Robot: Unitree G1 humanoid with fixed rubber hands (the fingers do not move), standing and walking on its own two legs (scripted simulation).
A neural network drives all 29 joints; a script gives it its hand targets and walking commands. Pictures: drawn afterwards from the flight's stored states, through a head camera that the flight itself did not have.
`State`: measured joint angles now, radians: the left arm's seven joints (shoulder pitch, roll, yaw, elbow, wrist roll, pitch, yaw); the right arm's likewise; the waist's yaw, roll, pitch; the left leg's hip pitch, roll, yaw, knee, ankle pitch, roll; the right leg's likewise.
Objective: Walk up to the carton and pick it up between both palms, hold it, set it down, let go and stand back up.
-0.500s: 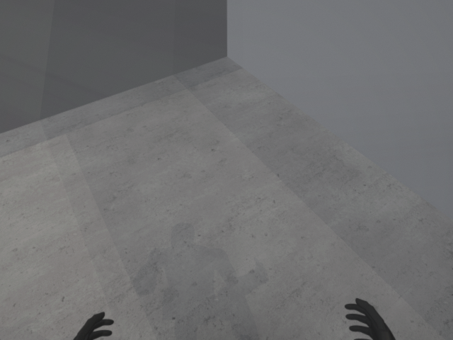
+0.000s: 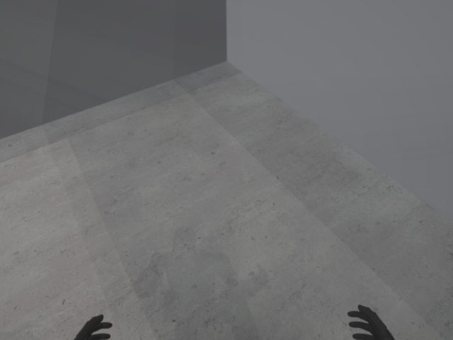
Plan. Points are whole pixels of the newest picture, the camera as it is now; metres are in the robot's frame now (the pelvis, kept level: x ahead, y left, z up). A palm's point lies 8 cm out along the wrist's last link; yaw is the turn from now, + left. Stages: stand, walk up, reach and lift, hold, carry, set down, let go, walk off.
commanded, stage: walk up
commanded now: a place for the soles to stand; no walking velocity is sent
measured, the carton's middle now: out of the picture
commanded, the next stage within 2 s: none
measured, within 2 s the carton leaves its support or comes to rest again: neither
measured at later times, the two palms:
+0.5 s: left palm out of the picture -0.01 +0.24 -0.07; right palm out of the picture +0.08 -0.35 -0.10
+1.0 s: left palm out of the picture -0.19 +0.28 -0.09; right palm out of the picture +0.04 -0.29 -0.06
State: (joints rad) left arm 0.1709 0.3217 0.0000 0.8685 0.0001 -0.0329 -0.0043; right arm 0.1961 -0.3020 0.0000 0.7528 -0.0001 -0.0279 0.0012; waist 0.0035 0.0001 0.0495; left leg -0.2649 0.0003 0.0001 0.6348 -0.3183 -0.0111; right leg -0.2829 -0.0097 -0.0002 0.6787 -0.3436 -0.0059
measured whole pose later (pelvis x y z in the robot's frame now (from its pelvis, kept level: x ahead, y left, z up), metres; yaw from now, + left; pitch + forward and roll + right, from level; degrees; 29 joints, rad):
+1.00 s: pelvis -0.18 -0.05 +0.02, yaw +27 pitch +2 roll -3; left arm 0.09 0.39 0.00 0.77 0.00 0.08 -0.03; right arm 0.26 -0.41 0.00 0.75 0.00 0.03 0.02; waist 0.00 -0.01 0.07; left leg -0.36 -0.06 -0.14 0.48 -0.14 0.04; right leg -0.46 0.07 -0.02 0.95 -0.40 -0.03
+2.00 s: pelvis -0.34 -0.14 +0.01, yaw +62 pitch +2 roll -3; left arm 0.10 0.39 0.00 0.79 0.00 0.03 -0.01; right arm 0.23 -0.41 0.00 0.75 0.00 0.06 0.10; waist -0.05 0.01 0.07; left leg -0.34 -0.04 -0.10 0.56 -0.25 0.04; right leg -0.37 -0.04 -0.23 0.68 -0.53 -0.05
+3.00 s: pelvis -0.51 -0.18 +0.02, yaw +98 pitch +3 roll -2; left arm 0.18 0.42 0.00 0.83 0.00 0.00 0.02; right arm 0.25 -0.40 0.00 0.74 0.00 0.06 0.10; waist -0.05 0.02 0.05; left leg -0.34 -0.04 -0.13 0.50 -0.20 0.02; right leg -0.45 -0.03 -0.16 0.78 -0.50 0.00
